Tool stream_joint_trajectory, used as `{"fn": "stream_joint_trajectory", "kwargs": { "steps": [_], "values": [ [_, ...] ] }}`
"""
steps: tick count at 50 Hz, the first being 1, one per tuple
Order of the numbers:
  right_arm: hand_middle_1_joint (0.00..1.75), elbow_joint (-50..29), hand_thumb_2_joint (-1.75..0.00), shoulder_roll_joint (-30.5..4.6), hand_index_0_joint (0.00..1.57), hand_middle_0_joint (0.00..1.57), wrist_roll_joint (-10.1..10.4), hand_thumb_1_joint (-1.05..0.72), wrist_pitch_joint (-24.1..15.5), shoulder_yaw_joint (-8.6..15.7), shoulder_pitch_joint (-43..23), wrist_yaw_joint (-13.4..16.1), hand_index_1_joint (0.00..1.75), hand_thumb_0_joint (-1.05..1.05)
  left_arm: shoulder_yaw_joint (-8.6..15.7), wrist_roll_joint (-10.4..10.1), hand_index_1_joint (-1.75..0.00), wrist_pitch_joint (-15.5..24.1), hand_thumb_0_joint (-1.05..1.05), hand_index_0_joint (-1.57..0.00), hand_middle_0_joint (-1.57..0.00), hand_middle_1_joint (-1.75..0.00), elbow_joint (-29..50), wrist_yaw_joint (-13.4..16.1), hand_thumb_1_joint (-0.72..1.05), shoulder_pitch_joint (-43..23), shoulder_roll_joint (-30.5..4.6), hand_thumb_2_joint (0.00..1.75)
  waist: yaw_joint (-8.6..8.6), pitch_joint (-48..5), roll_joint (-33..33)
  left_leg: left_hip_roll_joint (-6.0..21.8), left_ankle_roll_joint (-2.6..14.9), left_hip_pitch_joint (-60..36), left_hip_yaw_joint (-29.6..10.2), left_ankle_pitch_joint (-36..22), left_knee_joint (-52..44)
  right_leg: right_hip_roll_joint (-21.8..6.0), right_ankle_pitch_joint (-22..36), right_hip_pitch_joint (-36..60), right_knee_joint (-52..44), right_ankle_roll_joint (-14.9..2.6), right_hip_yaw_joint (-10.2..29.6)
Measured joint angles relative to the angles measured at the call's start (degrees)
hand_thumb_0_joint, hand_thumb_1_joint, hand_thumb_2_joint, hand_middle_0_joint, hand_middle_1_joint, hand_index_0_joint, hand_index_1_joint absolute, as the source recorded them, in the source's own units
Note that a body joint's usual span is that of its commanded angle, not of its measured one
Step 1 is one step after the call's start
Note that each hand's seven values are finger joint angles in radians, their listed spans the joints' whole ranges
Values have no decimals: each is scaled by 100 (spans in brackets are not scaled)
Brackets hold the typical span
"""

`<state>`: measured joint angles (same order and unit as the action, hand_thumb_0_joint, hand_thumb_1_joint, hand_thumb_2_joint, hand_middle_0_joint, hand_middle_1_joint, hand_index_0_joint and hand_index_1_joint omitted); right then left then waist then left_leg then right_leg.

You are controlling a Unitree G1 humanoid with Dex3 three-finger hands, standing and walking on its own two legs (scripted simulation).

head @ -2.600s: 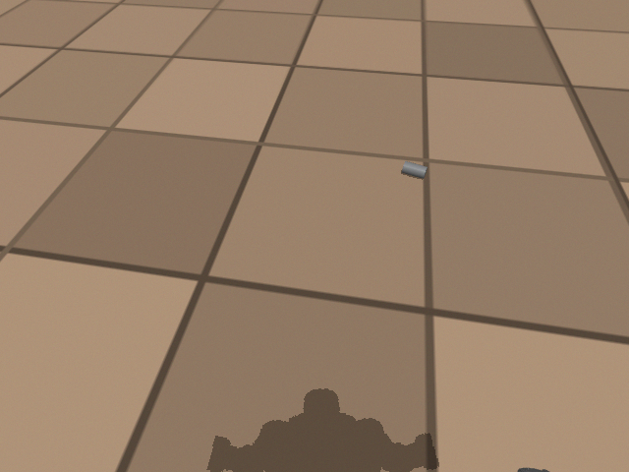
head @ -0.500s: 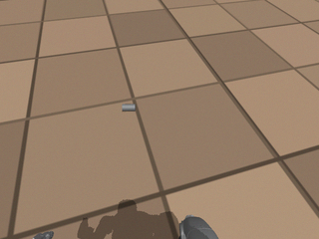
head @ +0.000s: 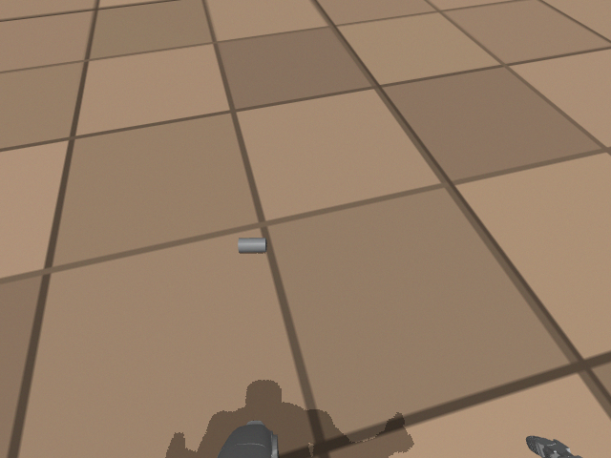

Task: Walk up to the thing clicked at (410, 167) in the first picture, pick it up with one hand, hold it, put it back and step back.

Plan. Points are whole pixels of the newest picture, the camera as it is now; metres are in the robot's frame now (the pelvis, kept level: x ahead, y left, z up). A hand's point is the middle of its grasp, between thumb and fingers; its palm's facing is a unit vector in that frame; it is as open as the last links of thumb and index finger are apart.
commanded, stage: walk up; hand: left
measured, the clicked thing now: (252, 245) +0.93 +0.27 -0.73
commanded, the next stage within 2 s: none
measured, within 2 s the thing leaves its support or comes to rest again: neither
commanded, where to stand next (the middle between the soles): +0.55 +0.01 m, yaw +0 degrees
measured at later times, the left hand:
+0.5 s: hand (164, 335) +0.30 +0.27 -0.13, palm faces -0.08 -0.91 -0.42, open 7.4 cm
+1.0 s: hand (163, 295) +0.40 +0.31 -0.16, palm faces -0.04 -0.93 -0.35, open 7.4 cm
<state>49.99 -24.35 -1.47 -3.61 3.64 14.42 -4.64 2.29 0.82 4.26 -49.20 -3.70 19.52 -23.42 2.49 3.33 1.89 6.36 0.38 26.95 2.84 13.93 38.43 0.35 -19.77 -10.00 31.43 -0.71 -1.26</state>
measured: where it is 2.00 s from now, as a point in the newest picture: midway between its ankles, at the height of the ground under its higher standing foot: (313, 343)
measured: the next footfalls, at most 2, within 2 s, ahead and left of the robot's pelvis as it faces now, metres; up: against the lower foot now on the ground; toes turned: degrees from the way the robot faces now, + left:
left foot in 0.04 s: +0.17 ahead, +0.14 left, +0.00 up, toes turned +6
right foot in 0.48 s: +0.33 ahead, -0.14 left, +0.00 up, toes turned -5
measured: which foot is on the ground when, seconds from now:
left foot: up 0.00-0.02, down 0.04-0.50, up 0.52-0.86, down 0.88-1.00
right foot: down 0.00-0.06, up 0.08-0.46, down 0.48-0.90, up 0.92-1.00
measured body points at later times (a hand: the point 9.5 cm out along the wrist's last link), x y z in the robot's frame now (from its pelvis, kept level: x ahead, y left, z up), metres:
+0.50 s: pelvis +0.20 -0.01 -0.01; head +0.20 -0.03 +0.44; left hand +0.31 +0.32 -0.10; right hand +0.20 -0.34 -0.13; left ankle +0.13 +0.13 -0.72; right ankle +0.29 -0.14 -0.73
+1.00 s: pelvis +0.36 +0.03 +0.00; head +0.38 +0.05 +0.45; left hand +0.40 +0.35 -0.13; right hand +0.44 -0.30 -0.09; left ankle +0.43 +0.14 -0.73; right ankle +0.33 -0.12 -0.67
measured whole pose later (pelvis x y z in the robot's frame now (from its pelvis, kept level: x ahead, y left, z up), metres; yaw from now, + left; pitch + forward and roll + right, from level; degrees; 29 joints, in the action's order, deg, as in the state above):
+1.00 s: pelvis +0.36 +0.03 +0.00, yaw +0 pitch -3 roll -1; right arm 48.9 -23.2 -0.7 -4.6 3.6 16.1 -3.5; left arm 2.3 0.5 2.1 -52.8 -1.8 18.6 -25.3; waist 0.0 4.0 -2.5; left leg 2.7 1.8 19.3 4.7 13.7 35.6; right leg -1.7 -25.0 -21.8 61.3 -2.5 0.6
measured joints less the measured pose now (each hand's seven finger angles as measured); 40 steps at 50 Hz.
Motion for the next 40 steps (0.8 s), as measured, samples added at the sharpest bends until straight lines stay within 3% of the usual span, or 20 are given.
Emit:
{"fn": "stream_joint_trajectory", "kwargs": {
  "steps": [2, 3, 5, 7, 9, 15, 21, 24, 25, 28, 30, 35, 40],
  "values": [
    [30, 8, -90, 4, 20, 21, -13, -91, -62, 32, 8, -5, 29, 1, 4, 3, -30, -29, 1, -20, -21, -30, -34, 7, 90, 104, -87, 90, -3, -42, -111, -134, 52, -255, 100, -265, -419, -85, -343, 59, 292, 70, 8],
    [30, 9, -90, 33, 20, 21, -27, -90, -108, 46, -17, 13, 29, 1, 13, 7, -30, -49, 1, -20, -21, -30, -65, 26, 90, 137, -142, 90, -8, -22, -258, -233, 77, -327, 188, -491, -384, -201, -541, 3, 631, 7, 78],
    [30, -70, -90, 71, 20, 21, -17, -90, -190, 51, -42, 47, 29, 1, 18, -14, -30, -125, 1, -20, -21, -30, -203, 92, 90, 119, -153, 90, -62, -2, -387, -293, 106, -387, 306, -236, -126, -168, -700, -420, 1824, -126, 291],
    [30, -133, -90, 140, 20, 21, 57, -90, -217, 18, -18, 78, 30, 1, -24, -23, -30, -169, 1, -20, -21, -30, -319, 129, 90, 63, -191, 90, -139, 14, -465, -300, 126, -618, 373, -85, -213, -57, -540, -887, 2765, -180, 388],
    [30, -167, -90, 202, 20, 21, 97, -90, -220, -38, 69, 114, 30, 1, -26, -46, -30, -155, 1, -20, -21, -30, -368, 121, 90, -7, -235, 90, -201, 16, -560, -342, 113, -920, 430, -94, -512, -113, -254, -1263, 3011, -174, 343],
    [30, -128, -90, 141, 20, 21, 83, -90, -168, -88, 384, 122, 30, 1, 41, 2, -30, -163, 1, -20, -21, -30, -302, -25, 90, -229, -224, 90, -328, 31, -522, -412, 151, -1637, 518, -37, -1175, -496, 213, -1834, 1958, 32, 79],
    [30, -27, -90, -23, 20, 21, 90, -90, -67, -60, 682, 95, 30, 1, 110, 15, -30, -156, 1, -20, -21, -30, -262, -107, 90, -496, -154, 90, -462, 15, -276, -355, -7, -2030, 472, 422, -1097, -569, 834, -1622, 589, -10, -22],
    [30, -17, -90, -65, 20, 21, 98, -90, 12, -64, 807, 102, 30, 1, 154, 27, -30, -51, 1, -20, -21, -30, -223, -73, 90, -556, -181, 90, -477, -40, -158, -217, -98, -2003, 393, 981, -477, -385, 1062, -1175, 69, -62, -114],
    [30, 13, -90, -78, 20, 21, 99, -90, 45, -65, 790, 127, 30, 1, 183, 38, -30, -2, 1, -20, -21, -30, -208, -30, 90, -606, -146, 90, -464, -10, -41, -100, 4, -1845, 286, 1123, 13, -294, 1044, -1172, 235, -40, -184],
    [30, 141, -90, -58, 20, 21, 105, -90, 172, -101, 595, 189, 29, 1, 125, -17, -30, 83, 1, -20, -21, -30, -92, 52, 90, -674, -12, 90, -356, 80, 83, -298, 135, -1083, -193, 1271, 1712, -249, 713, -1062, 476, -63, -247],
    [30, 162, -90, -82, 20, 20, 138, -91, 171, -112, 480, 187, 29, 1, 53, -54, -30, 90, 1, -20, -21, -30, -38, 78, 90, -640, 104, 90, -291, 112, 179, -359, 158, -651, -303, 1076, 2150, -233, 698, -820, 260, -69, -278],
    [30, 97, -90, -57, 20, 20, 86, -91, 127, -67, 277, 83, 29, 1, -16, -25, -30, 80, 1, -20, -21, -30, 11, 90, 90, -401, 168, 90, -188, 75, 217, -183, 33, 2, -283, 585, 1485, -198, 659, -348, -215, -80, -342],
    [30, 104, -90, -23, 20, 20, 28, -91, 136, -8, 155, -23, 29, 1, 26, 19, -30, 50, 1, -20, -21, -30, 6, 78, 90, -153, 44, 90, -67, 44, 71, -58, -14, 16, -150, 107, 285, -230, 338, -61, -213, -15, -385]
  ]
}}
